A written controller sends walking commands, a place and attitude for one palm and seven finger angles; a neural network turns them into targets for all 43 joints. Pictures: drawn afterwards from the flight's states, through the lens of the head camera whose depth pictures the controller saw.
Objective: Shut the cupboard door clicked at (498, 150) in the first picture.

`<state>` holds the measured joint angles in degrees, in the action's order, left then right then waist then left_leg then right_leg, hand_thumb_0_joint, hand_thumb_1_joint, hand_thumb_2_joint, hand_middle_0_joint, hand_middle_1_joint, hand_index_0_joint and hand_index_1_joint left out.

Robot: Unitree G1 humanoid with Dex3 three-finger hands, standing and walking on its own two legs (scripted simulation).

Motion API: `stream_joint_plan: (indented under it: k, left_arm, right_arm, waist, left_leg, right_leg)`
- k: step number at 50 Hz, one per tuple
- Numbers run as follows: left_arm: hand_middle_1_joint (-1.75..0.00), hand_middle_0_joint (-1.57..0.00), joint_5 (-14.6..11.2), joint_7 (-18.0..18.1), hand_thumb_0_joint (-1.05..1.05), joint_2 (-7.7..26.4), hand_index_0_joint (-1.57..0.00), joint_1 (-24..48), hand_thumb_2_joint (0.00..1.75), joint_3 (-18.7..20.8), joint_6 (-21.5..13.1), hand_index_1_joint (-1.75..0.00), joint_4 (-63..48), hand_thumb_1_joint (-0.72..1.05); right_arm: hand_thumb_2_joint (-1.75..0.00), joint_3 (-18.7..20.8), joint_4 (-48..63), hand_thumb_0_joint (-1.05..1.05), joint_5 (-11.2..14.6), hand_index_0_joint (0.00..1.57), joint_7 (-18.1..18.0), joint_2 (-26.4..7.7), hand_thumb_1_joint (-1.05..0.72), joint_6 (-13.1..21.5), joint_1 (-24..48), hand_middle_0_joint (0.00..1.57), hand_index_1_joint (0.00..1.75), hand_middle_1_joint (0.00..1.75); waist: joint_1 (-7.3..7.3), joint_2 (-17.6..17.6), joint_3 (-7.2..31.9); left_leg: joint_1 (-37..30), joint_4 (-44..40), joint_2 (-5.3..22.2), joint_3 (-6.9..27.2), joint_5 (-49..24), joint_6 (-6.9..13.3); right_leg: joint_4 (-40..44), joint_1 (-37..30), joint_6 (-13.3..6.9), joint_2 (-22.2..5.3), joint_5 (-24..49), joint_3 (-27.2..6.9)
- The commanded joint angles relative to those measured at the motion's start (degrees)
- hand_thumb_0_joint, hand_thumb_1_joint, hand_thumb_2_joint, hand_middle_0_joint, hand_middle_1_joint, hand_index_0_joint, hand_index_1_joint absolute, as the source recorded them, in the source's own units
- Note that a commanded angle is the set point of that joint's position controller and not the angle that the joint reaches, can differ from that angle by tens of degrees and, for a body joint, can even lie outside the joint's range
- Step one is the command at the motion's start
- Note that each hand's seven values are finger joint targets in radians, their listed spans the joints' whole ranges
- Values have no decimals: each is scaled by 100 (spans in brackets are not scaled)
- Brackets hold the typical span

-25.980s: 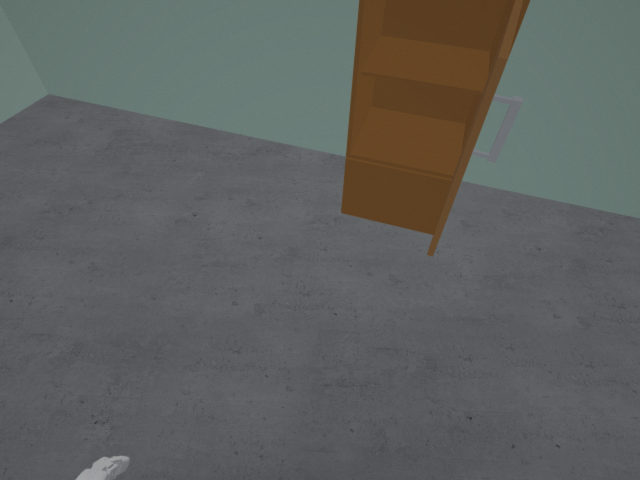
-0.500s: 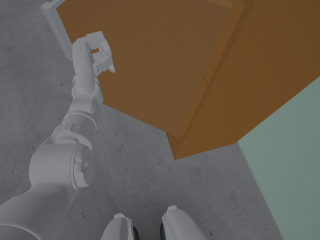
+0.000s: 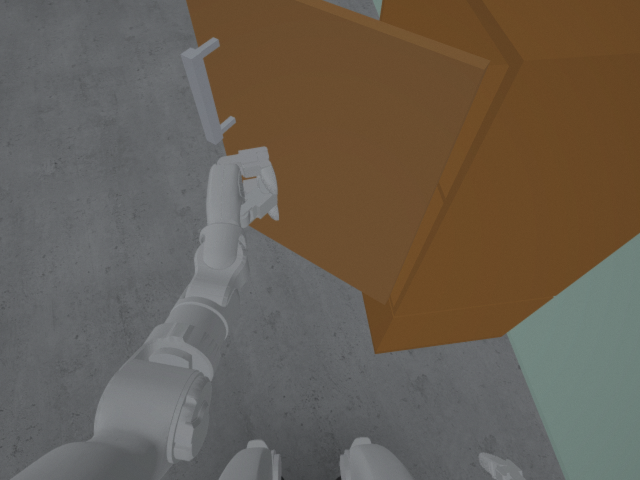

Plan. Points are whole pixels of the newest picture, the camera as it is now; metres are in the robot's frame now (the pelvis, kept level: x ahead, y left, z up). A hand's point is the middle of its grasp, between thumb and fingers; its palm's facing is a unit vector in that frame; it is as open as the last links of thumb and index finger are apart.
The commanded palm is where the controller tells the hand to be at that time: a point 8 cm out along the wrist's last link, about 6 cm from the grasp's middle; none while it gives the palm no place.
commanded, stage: draw the hand back to the body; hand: left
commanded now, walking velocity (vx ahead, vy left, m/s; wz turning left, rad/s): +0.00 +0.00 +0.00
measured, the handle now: (213, 94) +0.66 +0.13 +0.06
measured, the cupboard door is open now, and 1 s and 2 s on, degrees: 49 49 49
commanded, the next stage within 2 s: step back with the hand held close in 1.64 s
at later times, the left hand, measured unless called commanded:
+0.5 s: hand (187, 221) +0.38 +0.12 +0.13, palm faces -0.03 -1.00 -0.03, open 3.1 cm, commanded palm +0.34 +0.18 +0.14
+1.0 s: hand out of the picture +0.26 +0.24 +0.19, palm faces +0.25 -0.93 -0.28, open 4.2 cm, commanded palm +0.22 +0.29 +0.21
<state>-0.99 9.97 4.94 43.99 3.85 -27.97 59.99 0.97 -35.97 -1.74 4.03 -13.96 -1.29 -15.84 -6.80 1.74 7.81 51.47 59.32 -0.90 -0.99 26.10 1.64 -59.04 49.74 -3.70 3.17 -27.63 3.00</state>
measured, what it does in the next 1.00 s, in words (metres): rises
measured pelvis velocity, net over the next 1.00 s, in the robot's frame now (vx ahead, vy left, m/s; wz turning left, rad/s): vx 0.03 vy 0.03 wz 0.01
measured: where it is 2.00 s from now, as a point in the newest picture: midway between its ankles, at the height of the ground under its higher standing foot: outside the picture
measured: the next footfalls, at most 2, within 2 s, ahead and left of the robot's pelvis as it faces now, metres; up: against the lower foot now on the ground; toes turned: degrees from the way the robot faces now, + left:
none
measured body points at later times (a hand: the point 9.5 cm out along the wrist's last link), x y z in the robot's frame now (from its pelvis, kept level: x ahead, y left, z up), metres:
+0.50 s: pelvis +0.01 +0.01 +0.04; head +0.04 +0.00 +0.49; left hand +0.37 +0.18 +0.13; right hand +0.09 -0.25 -0.08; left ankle +0.02 +0.10 -0.67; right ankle +0.00 -0.08 -0.67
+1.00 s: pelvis +0.03 +0.03 +0.07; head +0.01 +0.01 +0.52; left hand +0.24 +0.29 +0.21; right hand +0.24 -0.16 +0.00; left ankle +0.02 +0.10 -0.67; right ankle +0.00 -0.08 -0.67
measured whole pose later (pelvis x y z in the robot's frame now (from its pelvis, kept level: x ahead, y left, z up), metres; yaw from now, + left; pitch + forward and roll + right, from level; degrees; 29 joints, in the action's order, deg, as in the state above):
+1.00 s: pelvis +0.03 +0.03 +0.07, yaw +1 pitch -3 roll -1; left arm -4.0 4.1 16.6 -15.5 5.9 0.3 -12.8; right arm -4.5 -30.6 1.4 -3.2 -11.8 -1.5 -9.2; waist 3.1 3.8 0.4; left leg 8.3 26.1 -3.5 -0.9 14.9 4.0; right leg -24.2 5.8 -0.8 1.3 -15.5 1.1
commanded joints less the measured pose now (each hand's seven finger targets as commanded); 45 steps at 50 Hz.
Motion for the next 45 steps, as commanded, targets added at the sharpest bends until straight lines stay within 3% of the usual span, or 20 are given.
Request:
stream_joint_plan:
  k: [1, 2, 3, 6, 8, 11, 15, 19, 22, 24, 28, 29, 30, 34, 36, 39, 45]
  left_arm:
    - [-150, -130, -14, 108, 0, 760, -130, 3344, 90, 213, -483, -150, -965, 90]
    - [-150, -130, -21, 108, 0, 755, -130, 3287, 90, 269, -521, -150, -920, 90]
    - [-150, -130, -14, 79, 0, 708, -130, 3125, 90, 252, -514, -150, -744, 90]
    - [-150, -130, -64, -45, 0, 1177, -130, 2184, 90, 730, -454, -150, -1054, 90]
    - [-150, -130, -156, -194, 0, 1087, -130, 1543, 90, 628, -265, -150, -1546, 90]
    - [-150, -130, -371, -389, 0, 1270, -130, 826, 90, 716, 36, -150, -2445, 90]
    - [-150, -130, -650, -642, 0, 1115, -130, 290, 90, 422, 208, -150, -3846, 90]
    - [-150, -130, -751, -905, 0, 875, -130, -489, 90, 11, 414, -150, -4422, 90]
    - [-150, -130, -856, -1052, 0, 1034, -130, -1065, 90, 98, 712, -150, -4636, 90]
    - [-147, -127, -917, -1146, 0, 1071, -127, -1321, 90, 73, 880, -147, -5013, 90]
    - [-135, -116, -1081, -1295, 0, 1237, -116, -2109, 90, 217, 1124, -135, -6040, 90]
    - [-132, -113, -572, -1058, 0, 1567, -113, -2422, 90, -96, 1324, -132, -6401, 90]
    - [-129, -111, -562, -926, 0, 1552, -111, -2666, 90, 1, 1486, -129, -6628, 90]
    - [-117, -100, -430, -735, 0, 1556, -100, -3150, 90, 12, 1923, -117, -6951, 90]
    - [-111, -94, -381, -679, 0, 1723, -94, -3279, 90, 157, 2052, -111, -7222, 90]
    - [-102, -86, -357, -618, 0, 1652, -86, -3711, 90, 176, 2211, -102, -7724, 90]
    - [-84, -69, -313, -523, 0, 1832, -69, -4631, 90, 498, 2422, -84, -8526, 90]
  right_arm:
    - [-90, 254, 183, 0, -11, 20, -100, -782, -90, 125, -844, 20, 30, 30]
    - [-90, 249, 177, 0, -19, 20, -85, -769, -90, 154, -835, 20, 30, 30]
    - [-90, 243, 188, 0, -24, 20, -67, -771, -90, 161, -839, 20, 30, 30]
    - [-90, 240, 423, 0, 1, 20, -29, -835, -90, 113, -896, 20, 30, 30]
    - [-90, 235, 639, 0, 81, 20, -33, -807, -90, 49, -829, 20, 30, 30]
    - [-90, 227, 884, 0, 210, 20, -122, -795, -90, -1, -762, 20, 30, 30]
    - [-90, 219, 984, 0, 341, 20, -278, -736, -90, 91, -535, 20, 30, 30]
    - [-90, 166, 937, 0, 427, 20, -373, -695, -90, 256, -289, 20, 30, 30]
    - [-90, 122, 987, 0, 497, 20, -434, -709, -90, 330, -41, 20, 30, 30]
    - [-90, 89, 1067, 0, 527, 20, -465, -707, -90, 374, 145, 20, 30, 30]
    - [-90, 24, 1277, 0, 558, 20, -508, -656, -90, 493, 461, 20, 30, 30]
    - [-90, 47, 1313, 0, 528, 20, -611, -517, -90, 310, 685, 20, 30, 30]
    - [-90, 23, 1396, 0, 523, 20, -680, -505, -90, 236, 743, 20, 30, 30]
    - [-90, -91, 1371, 0, 495, 20, -840, -464, -90, 69, 990, 20, 30, 30]
    - [-90, -122, 1347, 0, 482, 20, -883, -483, -90, 57, 1043, 20, 30, 30]
    - [-90, -189, 1392, 0, 431, 20, -870, -435, -90, 88, 1103, 20, 30, 30]
    - [-90, -227, 1369, 0, 340, 20, -798, -452, -90, 191, 1172, 20, 30, 30]
  waist:
    - [-460, -304, 2201]
    - [-388, -114, 2396]
    - [-370, -163, 2403]
    - [76, -64, 3002]
    - [200, -252, 2966]
    - [334, -690, 2710]
    - [312, -760, 2149]
    - [295, -291, 1477]
    - [381, -161, 1077]
    - [444, -92, 1027]
    - [632, 43, 1182]
    - [689, -225, 1081]
    - [653, -390, 905]
    - [649, -288, 195]
    - [675, -132, 135]
    - [716, 172, 240]
    - [797, 227, 41]
  left_leg:
    - [-1156, -397, -47, 185, -898, 81]
    - [-1264, -385, -50, 196, -1031, 56]
    - [-1280, -373, -39, 206, -1075, 44]
    - [-1562, -547, -35, 177, -1602, 10]
    - [-1615, -721, -23, 76, -1731, 22]
    - [-1585, -1019, -31, -40, -1741, 83]
    - [-2042, -1402, 0, -76, -1579, 128]
    - [-2640, -1724, 56, 6, -1501, 110]
    - [-2776, -1971, 62, 43, -1224, 99]
    - [-2971, -2121, 73, 97, -1233, 92]
    - [-3376, -2244, 82, 143, -1804, 88]
    - [-3523, -2542, 89, 189, -1791, 56]
    - [-3495, -2651, 101, 159, -1777, 67]
    - [-3891, -3054, 144, 189, -1791, 79]
    - [-4126, -3193, 155, 231, -1926, 80]
    - [-4555, -3395, 198, 312, -2291, 27]
    - [-4837, -3656, 296, 419, -3079, -86]
  right_leg:
    - [996, -870, 402, -191, 1746, -570]
    - [909, -869, 368, -187, 1846, -517]
    - [877, -829, 357, -171, 1860, -483]
    - [785, -1451, 295, -136, 2350, -441]
    - [956, -1862, 310, -111, 2623, -467]
    - [1310, -2618, 384, -120, 2936, -600]
    - [1783, -2807, 429, -131, 2721, -586]
    - [2044, -2467, 348, -114, 2281, -412]
    - [2290, -2436, 328, -152, 1785, -396]
    - [2350, -2534, 278, -150, 1715, -346]
    - [2297, -2950, 238, -170, 2319, -258]
    - [2665, -3260, 281, -331, 2357, -584]
    - [2805, -3444, 314, -375, 2375, -580]
    - [3203, -3527, 271, -355, 2252, -486]
    - [3351, -3674, 226, -333, 2258, -450]
    - [3442, -3913, 194, -327, 2446, -345]
    - [3674, -4200, 186, -315, 2723, -257]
